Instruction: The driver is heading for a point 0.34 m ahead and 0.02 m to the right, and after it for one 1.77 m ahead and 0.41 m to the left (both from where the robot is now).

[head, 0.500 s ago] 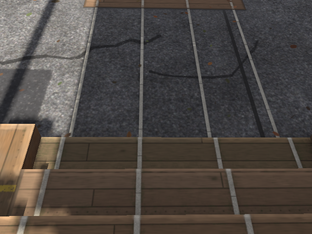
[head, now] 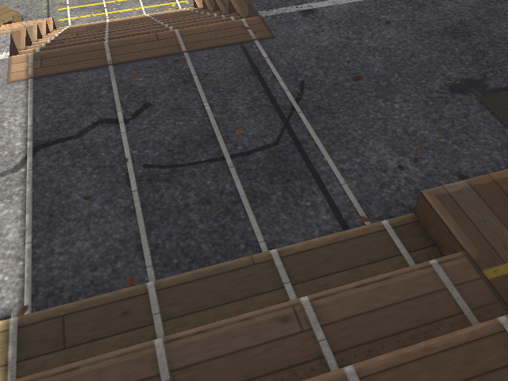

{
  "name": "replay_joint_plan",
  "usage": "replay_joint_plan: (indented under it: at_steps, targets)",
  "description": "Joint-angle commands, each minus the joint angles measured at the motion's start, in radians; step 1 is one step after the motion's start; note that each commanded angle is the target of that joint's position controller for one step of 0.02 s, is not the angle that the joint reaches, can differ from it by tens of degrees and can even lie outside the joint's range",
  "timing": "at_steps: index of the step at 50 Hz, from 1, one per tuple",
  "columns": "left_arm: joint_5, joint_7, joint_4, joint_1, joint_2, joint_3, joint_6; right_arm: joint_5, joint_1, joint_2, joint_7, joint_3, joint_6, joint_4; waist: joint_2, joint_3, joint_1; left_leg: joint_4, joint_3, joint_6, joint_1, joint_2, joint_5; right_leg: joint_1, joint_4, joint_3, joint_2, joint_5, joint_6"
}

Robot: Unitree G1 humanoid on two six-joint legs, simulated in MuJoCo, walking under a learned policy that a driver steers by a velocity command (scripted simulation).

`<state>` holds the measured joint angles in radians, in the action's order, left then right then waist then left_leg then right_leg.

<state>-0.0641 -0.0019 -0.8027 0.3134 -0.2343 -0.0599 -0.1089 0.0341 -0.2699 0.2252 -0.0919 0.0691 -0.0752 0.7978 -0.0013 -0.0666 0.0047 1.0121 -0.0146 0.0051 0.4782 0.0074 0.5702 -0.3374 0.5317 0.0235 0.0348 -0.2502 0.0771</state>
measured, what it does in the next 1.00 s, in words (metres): goes down: left foot, then right foot 0.15 m lower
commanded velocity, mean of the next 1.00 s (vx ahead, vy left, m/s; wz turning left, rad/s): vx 0.19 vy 0.00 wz -0.08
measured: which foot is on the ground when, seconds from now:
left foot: up 0.00-0.30, down 0.32-0.76, up 0.78-1.00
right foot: down 0.00-0.32, up 0.34-0.74, down 0.76-1.00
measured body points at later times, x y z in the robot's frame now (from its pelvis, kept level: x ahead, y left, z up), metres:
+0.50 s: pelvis +0.14 +0.03 -0.02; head +0.14 +0.04 +0.43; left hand +0.34 +0.22 -0.14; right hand +0.04 -0.19 -0.16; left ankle +0.04 +0.13 -0.73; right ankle +0.19 -0.11 -0.66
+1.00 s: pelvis +0.28 -0.02 -0.15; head +0.30 -0.02 +0.30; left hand +0.36 +0.24 -0.27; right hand +0.38 -0.26 -0.27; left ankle +0.29 +0.11 -0.76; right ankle +0.35 -0.12 -0.88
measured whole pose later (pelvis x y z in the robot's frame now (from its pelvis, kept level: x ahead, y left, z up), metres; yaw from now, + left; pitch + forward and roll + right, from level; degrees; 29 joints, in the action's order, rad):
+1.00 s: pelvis +0.28 -0.02 -0.15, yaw +1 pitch +4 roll -1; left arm -0.06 -0.02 -0.85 0.28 -0.23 -0.04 -0.11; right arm 0.07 -0.29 0.22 0.06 -0.01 -0.01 0.76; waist 0.02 -0.04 0.00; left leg 1.36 0.00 -0.06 0.74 0.07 0.34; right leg -0.39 0.45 0.24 -0.05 -0.12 0.07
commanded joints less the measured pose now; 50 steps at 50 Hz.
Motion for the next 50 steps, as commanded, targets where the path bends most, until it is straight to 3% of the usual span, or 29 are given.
replay_joint_plan:
  at_steps: [1,4,7,8,12,15,16,17,18,19,20,22,25,26,27,28,31,33,36,37,38,39,40,41,42,43,44,47,50]
  targets:
    - [0.041,0.034,0.018,0.139,-0.095,-0.035,0.023,0.053,0.012,0.110,-0.008,0.026,-0.035,-0.083,-0.078,0.027,-0.017,0.181,-0.069,-0.017,0.370,0.038,-0.110,0.209,-0.265,-0.392,-0.282,0.010,0.216]
    - [0.013,0.045,0.036,0.069,-0.085,-0.017,0.014,0.054,-0.055,0.024,0.054,0.006,-0.020,-0.053,-0.060,0.050,0.026,0.250,0.004,-0.015,0.188,0.008,-0.285,-0.092,-0.319,-0.324,-0.191,-0.195,0.188]
    - [0.018,0.036,0.020,0.062,-0.101,-0.013,-0.017,0.029,0.000,0.029,0.083,-0.003,-0.014,-0.085,-0.084,0.044,0.011,0.072,0.034,-0.041,0.083,0.009,-0.282,-0.137,-0.313,-0.323,-0.169,-0.215,0.177]
    - [0.006,0.034,0.012,0.061,-0.105,-0.010,-0.022,0.044,-0.020,0.034,0.087,-0.006,-0.015,-0.084,-0.105,0.029,0.019,0.113,0.057,-0.044,-0.001,0.004,-0.283,-0.189,-0.267,-0.311,-0.156,-0.177,0.175]
    - [0.020,0.054,0.034,0.029,-0.110,-0.011,-0.041,0.044,-0.019,0.023,0.061,-0.030,-0.020,-0.109,-0.103,0.028,0.008,-0.099,0.053,-0.048,-0.080,-0.015,-0.037,-0.107,-0.122,-0.422,-0.171,-0.123,0.214]
    - [0.027,0.073,0.055,0.000,-0.137,-0.025,-0.016,-0.001,-0.124,0.029,0.041,-0.044,-0.049,-0.073,-0.053,0.019,0.037,-0.540,0.045,-0.034,-0.294,-0.047,-0.191,-0.080,0.098,-0.521,-0.145,-0.056,0.274]
    - [0.008,0.077,0.045,0.023,-0.067,-0.009,-0.019,0.026,-0.294,0.067,0.024,-0.032,-0.071,-0.014,0.044,-0.042,0.094,-0.523,-0.056,0.024,-0.544,0.035,-0.258,-0.244,0.354,-0.482,-0.078,-0.068,0.221]
    - [0.007,0.092,0.082,0.076,0.081,0.026,-0.042,0.033,-0.389,0.222,0.013,-0.003,-0.093,-0.008,0.263,-0.070,0.057,-0.540,-0.548,0.357,-0.803,0.329,-0.736,-0.666,0.728,-0.237,0.140,-0.331,0.078]
    - [0.005,0.093,0.127,-0.016,0.005,0.013,-0.061,0.079,-0.461,0.230,0.049,0.007,-0.082,0.039,0.119,0.065,0.089,-0.577,-0.830,0.503,-0.815,0.506,-0.955,-1.033,0.887,-0.331,0.126,-0.373,0.033]
    - [0.014,0.077,0.119,-0.096,-0.030,0.007,-0.052,0.066,-0.364,0.193,0.087,0.007,-0.071,0.058,-0.020,0.129,0.054,-0.553,-0.649,0.453,-0.778,0.492,-1.022,-1.119,0.904,-0.330,0.052,-0.274,0.006]
    - [0.026,0.056,0.077,-0.061,-0.061,-0.005,-0.033,0.029,-0.243,0.099,0.115,-0.014,-0.066,0.042,-0.007,0.064,0.004,-0.496,-0.418,0.343,-0.657,0.362,-1.049,-0.987,0.910,-0.229,-0.004,-0.162,-0.027]
    - [-0.007,0.056,0.033,-0.054,-0.039,0.002,-0.012,-0.001,-0.194,-0.057,0.118,-0.062,-0.047,0.047,0.054,0.050,-0.049,-0.511,-0.218,0.168,-0.376,0.197,-1.088,-0.768,0.795,-0.101,-0.067,-0.018,-0.060]
    - [-0.015,0.118,0.001,-0.080,0.044,0.048,0.006,0.036,-0.185,0.071,0.102,-0.040,-0.037,0.059,0.066,0.027,-0.045,-0.511,-0.046,0.138,0.007,0.062,-1.040,-0.331,0.625,0.000,-0.064,0.358,-0.067]
    - [0.030,0.062,-0.023,-0.065,0.042,0.030,0.073,-0.068,-0.256,0.125,0.099,-0.015,-0.013,0.097,0.038,0.109,-0.060,-0.568,-0.056,0.120,-0.053,0.135,-1.184,-0.265,0.517,0.055,-0.034,0.326,-0.039]
    - [0.020,0.037,-0.017,-0.151,0.003,0.028,0.092,-0.082,-0.351,0.074,0.086,-0.028,-0.003,0.129,0.047,0.154,0.014,-0.548,-0.126,0.122,-0.182,0.131,-1.102,-0.372,0.458,-0.008,-0.079,0.398,-0.026]
    - [-0.023,0.082,0.063,-0.286,-0.015,0.046,0.036,0.019,-0.345,0.044,0.079,-0.047,-0.055,0.133,0.071,0.063,0.059,-0.441,-0.134,0.125,-0.324,0.079,-0.881,-0.575,0.349,-0.085,-0.098,0.541,-0.062]
    - [-0.013,0.088,0.039,-0.380,-0.021,0.057,0.019,0.018,-0.342,0.049,0.067,-0.045,-0.049,0.127,0.031,0.058,0.104,-0.296,-0.104,0.089,-0.205,0.021,-0.534,-0.391,-0.015,-0.021,-0.078,0.813,-0.075]
    - [-0.009,0.078,0.034,-0.321,-0.019,0.060,0.036,0.019,-0.333,0.082,0.100,-0.053,-0.036,0.121,0.064,0.103,0.043,-0.281,-0.196,0.144,0.038,0.054,-0.461,-0.099,0.034,0.023,-0.085,0.736,-0.066]
    - [-0.013,0.059,0.014,-0.265,-0.076,0.041,0.049,-0.014,-0.373,0.085,0.111,-0.054,-0.024,0.118,0.012,0.140,0.058,-0.124,-0.283,0.141,-0.135,0.046,-0.491,-0.029,-0.226,0.040,-0.095,0.623,-0.059]
    - [0.013,0.040,-0.034,-0.137,-0.119,0.017,0.045,-0.020,-0.344,0.104,0.121,-0.055,-0.014,0.114,-0.017,0.100,0.005,0.006,-0.251,0.110,-0.146,-0.005,-0.550,0.138,-0.337,0.087,-0.094,0.715,-0.030]
    - [0.023,0.018,-0.073,0.086,-0.162,-0.006,0.036,0.017,-0.317,0.105,0.156,-0.066,-0.002,0.096,-0.038,-0.013,-0.078,0.231,-0.223,0.060,0.008,-0.040,-0.576,0.486,-0.269,0.028,-0.192,0.848,0.050]
    - [0.026,0.023,-0.082,0.282,-0.205,-0.023,0.036,0.023,-0.534,-0.071,0.170,-0.098,-0.010,0.105,-0.352,-0.466,-0.041,0.782,-0.078,-0.048,0.269,-0.126,0.262,1.107,0.178,-0.176,-0.512,1.592,0.391]
    - [-0.014,0.045,-0.066,0.272,-0.173,-0.022,0.048,0.009,-0.458,0.058,0.172,-0.075,0.000,0.039,-0.188,-0.600,-0.095,1.040,-0.061,-0.079,0.434,-0.102,0.460,1.144,0.156,-0.356,-0.605,1.557,0.484]
    - [-0.020,0.036,-0.055,0.211,-0.205,-0.040,0.047,-0.012,-0.276,0.066,0.163,-0.069,0.018,-0.053,-0.097,-0.407,-0.110,1.085,-0.046,-0.077,0.613,-0.082,0.412,0.971,0.063,-0.336,-0.592,1.244,0.409]
    - [-0.001,0.036,-0.012,0.044,-0.150,-0.014,0.037,-0.008,-0.163,0.063,0.143,-0.071,0.032,-0.106,-0.013,-0.264,-0.051,0.918,-0.063,-0.082,0.604,-0.005,0.289,0.640,-0.050,-0.287,-0.573,0.835,0.323]
    - [0.012,0.037,0.027,-0.096,-0.094,0.007,0.028,0.006,-0.151,0.020,0.129,-0.088,0.046,-0.100,0.023,-0.134,0.015,0.768,-0.104,-0.080,0.460,0.057,0.191,0.300,-0.152,-0.183,-0.534,0.694,0.288]
    - [0.014,0.035,0.030,-0.113,-0.123,-0.001,0.022,0.006,-0.223,-0.007,0.124,-0.097,0.057,-0.064,-0.020,-0.050,0.075,0.761,-0.060,-0.114,0.220,0.062,0.178,-0.037,-0.240,-0.110,-0.504,0.746,0.310]
    - [-0.003,-0.009,0.045,-0.107,-0.064,0.010,-0.026,0.039,-0.382,0.011,0.149,-0.081,0.074,0.043,-0.027,0.018,0.091,0.578,-0.009,-0.072,0.073,0.050,-0.217,-0.271,-0.311,0.050,-0.346,0.305,0.234]
    - [0.012,-0.056,0.038,-0.104,-0.120,-0.019,-0.032,0.030,-0.209,-0.017,0.164,-0.090,0.089,-0.036,-0.008,0.037,0.048,0.025,-0.005,-0.053,0.072,0.138,-0.381,-0.142,-0.343,0.029,-0.367,0.016,0.135]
